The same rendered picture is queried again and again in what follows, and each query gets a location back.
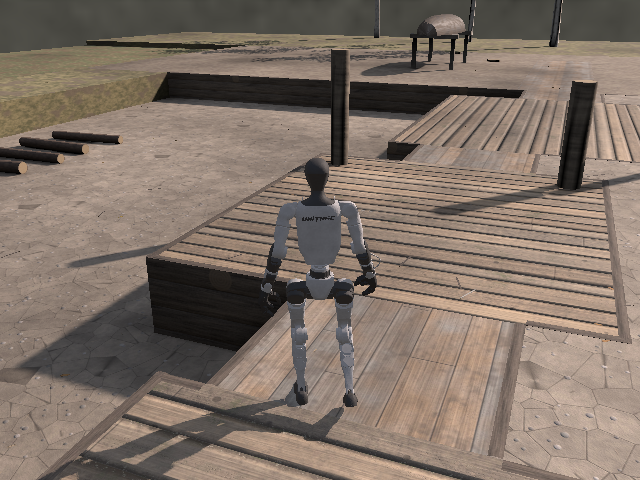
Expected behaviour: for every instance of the right robot forearm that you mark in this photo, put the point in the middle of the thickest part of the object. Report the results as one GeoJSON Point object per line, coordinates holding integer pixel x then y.
{"type": "Point", "coordinates": [366, 263]}

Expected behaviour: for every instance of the left robot forearm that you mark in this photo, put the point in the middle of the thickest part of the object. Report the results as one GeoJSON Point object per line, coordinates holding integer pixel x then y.
{"type": "Point", "coordinates": [271, 272]}

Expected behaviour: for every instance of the left robot foot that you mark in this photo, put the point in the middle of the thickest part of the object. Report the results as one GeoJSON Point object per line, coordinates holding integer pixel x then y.
{"type": "Point", "coordinates": [301, 397]}

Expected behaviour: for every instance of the left robot thigh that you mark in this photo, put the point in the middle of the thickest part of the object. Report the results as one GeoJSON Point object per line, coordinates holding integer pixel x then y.
{"type": "Point", "coordinates": [296, 301]}

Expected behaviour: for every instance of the robot right upper arm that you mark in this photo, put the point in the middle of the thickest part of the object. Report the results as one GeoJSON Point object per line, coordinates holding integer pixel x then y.
{"type": "Point", "coordinates": [350, 211]}

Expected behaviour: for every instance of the left robot hand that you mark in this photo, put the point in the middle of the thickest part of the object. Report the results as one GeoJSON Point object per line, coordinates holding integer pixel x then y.
{"type": "Point", "coordinates": [264, 303]}

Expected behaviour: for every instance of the robot left upper arm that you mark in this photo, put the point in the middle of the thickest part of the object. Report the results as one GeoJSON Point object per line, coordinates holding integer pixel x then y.
{"type": "Point", "coordinates": [287, 212]}

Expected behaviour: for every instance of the right robot hand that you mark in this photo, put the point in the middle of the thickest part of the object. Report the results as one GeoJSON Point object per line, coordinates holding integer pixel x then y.
{"type": "Point", "coordinates": [362, 280]}

